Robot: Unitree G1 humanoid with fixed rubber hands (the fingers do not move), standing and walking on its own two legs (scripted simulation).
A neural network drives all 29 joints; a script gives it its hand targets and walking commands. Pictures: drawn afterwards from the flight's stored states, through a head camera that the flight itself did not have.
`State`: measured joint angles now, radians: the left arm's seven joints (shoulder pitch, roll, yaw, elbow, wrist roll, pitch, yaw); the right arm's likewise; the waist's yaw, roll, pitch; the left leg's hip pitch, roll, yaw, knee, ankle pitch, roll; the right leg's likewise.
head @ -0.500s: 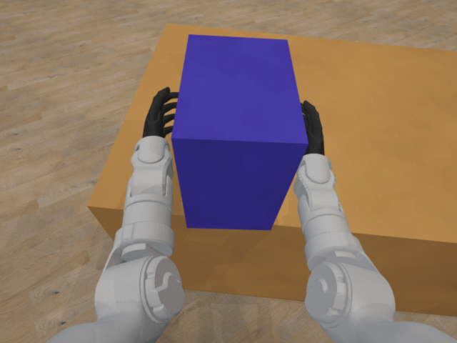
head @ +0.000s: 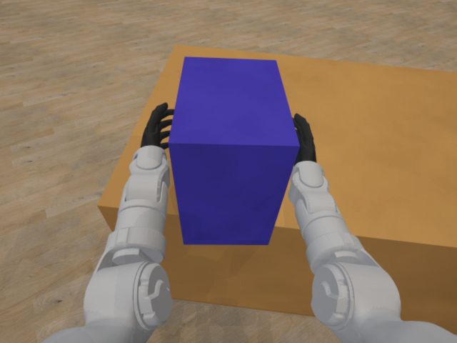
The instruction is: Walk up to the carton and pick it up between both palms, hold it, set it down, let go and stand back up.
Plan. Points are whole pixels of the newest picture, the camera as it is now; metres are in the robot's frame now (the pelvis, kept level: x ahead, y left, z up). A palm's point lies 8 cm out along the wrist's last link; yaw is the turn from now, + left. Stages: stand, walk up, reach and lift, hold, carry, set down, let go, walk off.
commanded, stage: reach and lift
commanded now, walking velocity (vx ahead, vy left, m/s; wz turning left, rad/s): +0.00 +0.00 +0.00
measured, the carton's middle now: (228, 155) +0.45 -0.01 +0.06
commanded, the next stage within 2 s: none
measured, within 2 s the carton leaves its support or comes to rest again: neither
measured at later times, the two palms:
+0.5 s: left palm (146, 123) +0.40 +0.13 +0.19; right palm (317, 133) +0.39 -0.14 +0.18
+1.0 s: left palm (136, 116) +0.38 +0.13 +0.21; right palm (322, 124) +0.37 -0.13 +0.21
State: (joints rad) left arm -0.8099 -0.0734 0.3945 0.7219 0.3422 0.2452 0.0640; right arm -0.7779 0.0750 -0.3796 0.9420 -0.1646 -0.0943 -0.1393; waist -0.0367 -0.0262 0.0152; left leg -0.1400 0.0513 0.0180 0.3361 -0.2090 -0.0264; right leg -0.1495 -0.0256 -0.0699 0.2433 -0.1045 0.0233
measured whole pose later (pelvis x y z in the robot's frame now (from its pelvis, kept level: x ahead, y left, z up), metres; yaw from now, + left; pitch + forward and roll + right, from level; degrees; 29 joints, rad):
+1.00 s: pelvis -0.03 +0.00 +0.00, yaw +1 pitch -6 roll -1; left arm -0.92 0.00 0.34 0.64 0.31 0.52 0.08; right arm -0.95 -0.02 -0.19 0.96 0.10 0.14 -0.19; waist -0.10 -0.05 -0.02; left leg -0.06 0.04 0.00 0.35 -0.19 -0.02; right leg -0.06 -0.04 -0.09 0.24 -0.08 0.03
